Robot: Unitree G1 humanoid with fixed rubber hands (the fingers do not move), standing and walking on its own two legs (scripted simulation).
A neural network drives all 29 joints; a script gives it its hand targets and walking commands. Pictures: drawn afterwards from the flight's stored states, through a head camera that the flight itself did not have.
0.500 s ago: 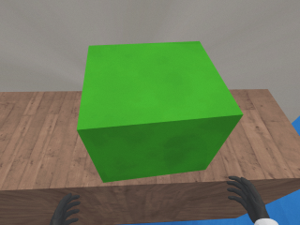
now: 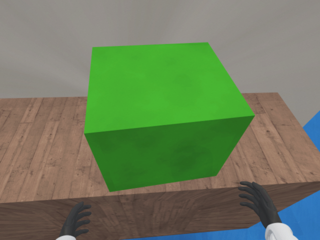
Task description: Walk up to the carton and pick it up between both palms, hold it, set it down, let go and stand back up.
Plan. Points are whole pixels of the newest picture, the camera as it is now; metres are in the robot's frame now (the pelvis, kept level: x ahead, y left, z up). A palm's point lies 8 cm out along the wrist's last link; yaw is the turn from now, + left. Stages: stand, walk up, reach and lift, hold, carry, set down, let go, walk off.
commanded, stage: let go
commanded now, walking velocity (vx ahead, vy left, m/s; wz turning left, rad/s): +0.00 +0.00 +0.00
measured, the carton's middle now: (159, 116) +0.43 +0.00 +0.07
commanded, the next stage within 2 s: stand in 0.22 s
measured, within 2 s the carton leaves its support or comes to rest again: neither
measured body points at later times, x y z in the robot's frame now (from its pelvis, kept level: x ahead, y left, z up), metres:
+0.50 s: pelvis -0.01 +0.00 -0.01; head -0.02 +0.01 +0.44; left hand +0.12 +0.29 -0.11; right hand +0.19 -0.26 -0.03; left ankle +0.00 +0.11 -0.75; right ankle +0.00 -0.12 -0.75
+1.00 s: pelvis +0.00 +0.00 -0.01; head +0.03 -0.02 +0.44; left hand +0.05 +0.33 -0.11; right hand +0.13 -0.29 -0.12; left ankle +0.00 +0.11 -0.75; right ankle +0.00 -0.12 -0.75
